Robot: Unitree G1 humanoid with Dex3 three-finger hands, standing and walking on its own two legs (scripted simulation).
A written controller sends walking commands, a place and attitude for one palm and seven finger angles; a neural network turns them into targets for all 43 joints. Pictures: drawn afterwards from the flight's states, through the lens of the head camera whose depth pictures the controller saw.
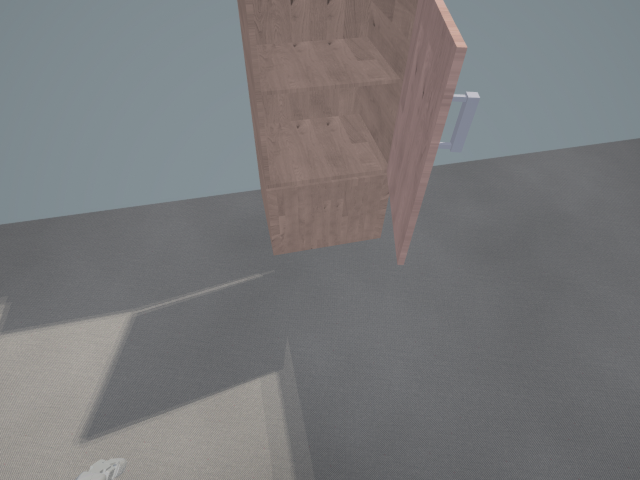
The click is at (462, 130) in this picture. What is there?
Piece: cupboard door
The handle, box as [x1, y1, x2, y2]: [438, 92, 479, 151]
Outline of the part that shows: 477,92 466,92 464,95 454,94 452,100 461,101 462,105 450,142 440,142 438,148 449,148 451,151 461,151 479,99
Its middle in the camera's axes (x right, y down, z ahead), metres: +0.27 -0.24 +0.80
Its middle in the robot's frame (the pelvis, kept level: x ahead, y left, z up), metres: +0.78 -0.23 +0.04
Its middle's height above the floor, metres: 0.81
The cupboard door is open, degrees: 74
